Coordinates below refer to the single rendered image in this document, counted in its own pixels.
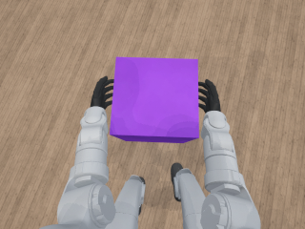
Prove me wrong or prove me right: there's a robot right forearm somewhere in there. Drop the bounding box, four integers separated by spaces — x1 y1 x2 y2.
200 111 261 222

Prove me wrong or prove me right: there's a right robot hand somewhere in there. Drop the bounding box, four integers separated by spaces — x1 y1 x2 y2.
198 79 221 113

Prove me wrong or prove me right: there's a right robot shin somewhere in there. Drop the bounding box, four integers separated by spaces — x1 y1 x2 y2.
176 168 192 176

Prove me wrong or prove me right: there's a carton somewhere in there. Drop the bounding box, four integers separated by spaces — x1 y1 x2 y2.
110 56 199 143

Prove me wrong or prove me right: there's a left robot upper arm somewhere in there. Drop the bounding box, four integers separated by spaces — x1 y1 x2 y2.
39 182 116 229

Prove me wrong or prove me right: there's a left robot hand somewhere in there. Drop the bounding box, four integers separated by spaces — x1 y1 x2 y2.
90 76 114 110

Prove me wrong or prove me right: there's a left robot thigh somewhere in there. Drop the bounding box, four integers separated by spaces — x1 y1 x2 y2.
105 179 146 229

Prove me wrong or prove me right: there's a robot left forearm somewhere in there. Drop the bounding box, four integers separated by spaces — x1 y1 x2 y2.
57 106 109 222

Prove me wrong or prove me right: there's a right robot upper arm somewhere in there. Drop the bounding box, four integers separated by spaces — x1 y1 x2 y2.
200 192 261 229

